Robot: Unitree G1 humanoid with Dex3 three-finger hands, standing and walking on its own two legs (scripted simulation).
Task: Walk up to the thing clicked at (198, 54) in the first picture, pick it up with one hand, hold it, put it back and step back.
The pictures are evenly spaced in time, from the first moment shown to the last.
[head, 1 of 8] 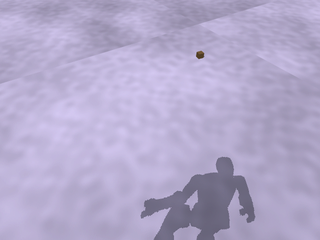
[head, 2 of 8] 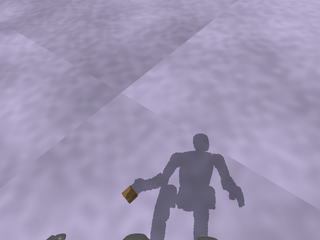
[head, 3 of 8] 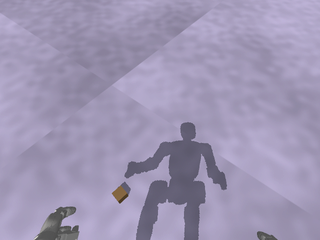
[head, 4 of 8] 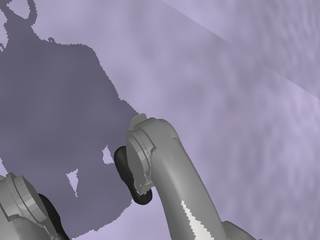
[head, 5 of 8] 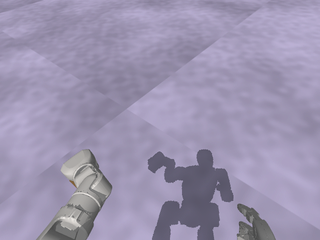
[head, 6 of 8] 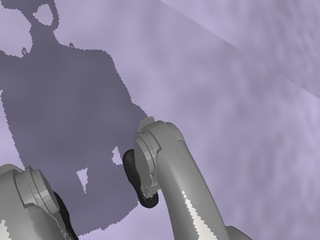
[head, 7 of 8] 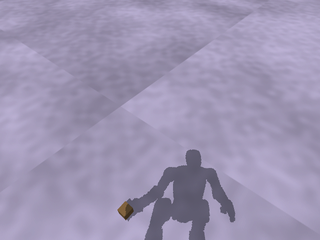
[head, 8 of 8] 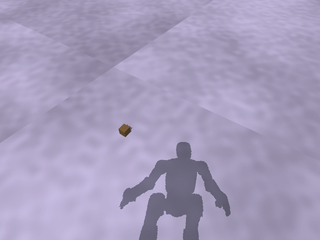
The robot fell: no
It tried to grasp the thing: yes
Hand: left
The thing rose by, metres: 0.67
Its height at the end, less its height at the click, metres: +0.00
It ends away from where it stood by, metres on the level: 0.00
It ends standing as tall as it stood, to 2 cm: yes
